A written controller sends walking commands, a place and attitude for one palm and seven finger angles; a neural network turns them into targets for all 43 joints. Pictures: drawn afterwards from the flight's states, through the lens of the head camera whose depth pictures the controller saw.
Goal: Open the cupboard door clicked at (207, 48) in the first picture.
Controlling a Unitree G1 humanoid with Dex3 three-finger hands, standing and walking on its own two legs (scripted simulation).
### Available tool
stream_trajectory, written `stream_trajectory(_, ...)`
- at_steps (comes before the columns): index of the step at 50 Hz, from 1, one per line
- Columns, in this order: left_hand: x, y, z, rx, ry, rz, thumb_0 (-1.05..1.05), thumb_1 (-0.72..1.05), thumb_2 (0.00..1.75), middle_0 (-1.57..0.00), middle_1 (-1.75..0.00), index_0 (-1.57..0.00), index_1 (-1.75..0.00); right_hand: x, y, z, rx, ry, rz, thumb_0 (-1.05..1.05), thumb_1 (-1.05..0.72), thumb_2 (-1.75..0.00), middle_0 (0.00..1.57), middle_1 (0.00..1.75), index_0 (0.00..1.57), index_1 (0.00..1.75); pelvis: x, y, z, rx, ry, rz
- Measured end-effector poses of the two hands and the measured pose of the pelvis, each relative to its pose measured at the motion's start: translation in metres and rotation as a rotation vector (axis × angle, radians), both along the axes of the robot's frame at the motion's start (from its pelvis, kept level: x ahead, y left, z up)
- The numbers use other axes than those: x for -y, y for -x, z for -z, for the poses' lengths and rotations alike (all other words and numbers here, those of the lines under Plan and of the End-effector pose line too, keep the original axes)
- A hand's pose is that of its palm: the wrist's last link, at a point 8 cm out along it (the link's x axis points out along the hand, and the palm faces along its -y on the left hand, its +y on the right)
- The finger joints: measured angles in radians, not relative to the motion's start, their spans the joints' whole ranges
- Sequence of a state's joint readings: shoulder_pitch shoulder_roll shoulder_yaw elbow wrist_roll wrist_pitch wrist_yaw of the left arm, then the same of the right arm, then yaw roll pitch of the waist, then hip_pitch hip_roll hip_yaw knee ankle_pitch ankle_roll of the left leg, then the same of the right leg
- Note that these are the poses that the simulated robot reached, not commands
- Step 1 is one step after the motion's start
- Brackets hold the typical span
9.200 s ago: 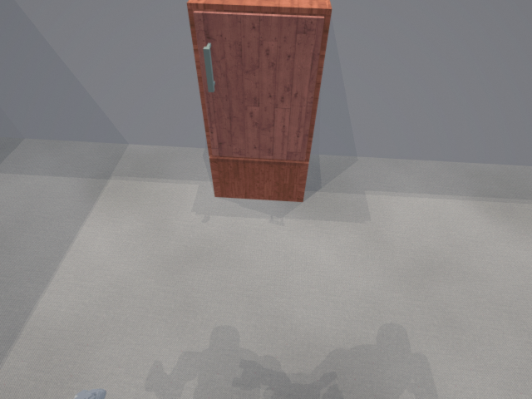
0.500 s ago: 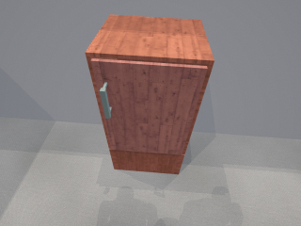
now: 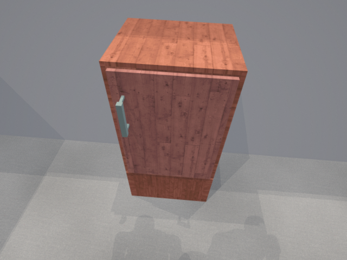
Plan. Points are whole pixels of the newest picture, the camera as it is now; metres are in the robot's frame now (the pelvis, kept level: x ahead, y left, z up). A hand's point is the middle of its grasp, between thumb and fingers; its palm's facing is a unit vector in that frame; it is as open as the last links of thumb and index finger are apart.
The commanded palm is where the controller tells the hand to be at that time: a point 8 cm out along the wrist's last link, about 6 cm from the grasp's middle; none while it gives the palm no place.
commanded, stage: look again from close up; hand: left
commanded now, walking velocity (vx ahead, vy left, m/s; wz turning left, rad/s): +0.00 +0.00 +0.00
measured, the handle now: (123, 116) +0.59 +0.22 -0.05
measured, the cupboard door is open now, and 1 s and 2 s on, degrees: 0 0 0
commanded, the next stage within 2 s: shuffle to correct the standing spot in 0.04 s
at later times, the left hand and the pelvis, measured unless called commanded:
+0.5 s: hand out of the picture -0.01 +0.17 -0.19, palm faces +0.08 -0.99 -0.12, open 7.4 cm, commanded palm none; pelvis +0.03 +0.02 -0.01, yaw +0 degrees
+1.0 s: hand out of the picture +0.08 +0.19 -0.18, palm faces +0.05 -0.98 -0.22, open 7.2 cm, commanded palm none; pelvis +0.04 +0.01 -0.01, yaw +0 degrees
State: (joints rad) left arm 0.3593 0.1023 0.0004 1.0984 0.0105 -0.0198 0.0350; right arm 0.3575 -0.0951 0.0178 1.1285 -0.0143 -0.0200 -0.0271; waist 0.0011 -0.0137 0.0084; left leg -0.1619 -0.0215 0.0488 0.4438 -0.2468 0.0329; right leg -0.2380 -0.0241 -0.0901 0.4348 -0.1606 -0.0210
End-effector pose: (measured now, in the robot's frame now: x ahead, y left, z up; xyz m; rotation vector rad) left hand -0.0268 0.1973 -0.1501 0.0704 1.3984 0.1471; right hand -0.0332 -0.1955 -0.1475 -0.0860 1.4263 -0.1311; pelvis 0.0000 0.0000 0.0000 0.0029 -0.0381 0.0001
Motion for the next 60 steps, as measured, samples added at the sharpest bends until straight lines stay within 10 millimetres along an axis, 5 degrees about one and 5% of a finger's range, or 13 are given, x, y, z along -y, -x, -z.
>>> stream_trajectory(14,0.001,0.0,0.003,-0.002,0.007,-0.013,0.0,0.91,0.89,-0.2,-0.3,-0.2,-0.3,0.001,0.003,0.002,-0.023,0.001,-0.002,0.01,-0.91,-0.89,0.2,0.3,0.2,0.3,0.0,-0.005,0.003,-0.007,0.004,0.002)
stream_trajectory(22,-0.018,-0.001,0.013,-0.029,0.016,-0.063,0.0,0.91,0.89,-0.2,-0.3,-0.2,-0.3,-0.004,0.001,-0.003,-0.048,0.044,-0.002,0.01,-0.91,-0.89,0.2,0.3,0.2,0.3,-0.015,-0.021,0.008,-0.016,0.014,-0.009)
stream_trajectory(33,-0.045,-0.071,0.005,0.028,-0.035,0.006,0.03,0.95,0.89,-0.2,-0.3,-0.2,-0.3,-0.037,0.001,-0.006,-0.114,0.004,0.034,0.01,-0.91,-0.89,0.2,0.3,0.2,0.3,-0.023,-0.046,0.004,-0.013,-0.006,-0.015)
stream_trajectory(43,-0.043,-0.104,-0.002,0.072,-0.08,0.036,0.02,0.95,0.89,-0.2,-0.3,-0.2,-0.3,-0.028,-0.052,0.008,-0.014,-0.018,0.048,0.01,-0.91,-0.89,0.2,0.3,0.2,0.3,-0.015,-0.049,0.006,-0.012,-0.005,0.003)
stream_trajectory(52,-0.037,-0.097,-0.005,0.096,-0.085,0.032,0.01,0.96,0.89,-0.2,-0.3,-0.2,-0.3,0.01,-0.071,0.005,0.045,0.039,0.0,0.02,-0.92,-0.89,0.2,0.3,0.2,0.3,-0.007,-0.04,0.005,-0.007,-0.007,0.003)
stream_trajectory(60,-0.026,-0.071,-0.004,0.053,-0.061,0.025,0.01,0.95,0.89,-0.2,-0.3,-0.2,-0.3,0.02,-0.067,0.0,0.047,0.042,-0.026,0.01,-0.92,-0.89,0.2,0.3,0.2,0.3,0.0,-0.037,0.002,-0.003,-0.003,-0.004)
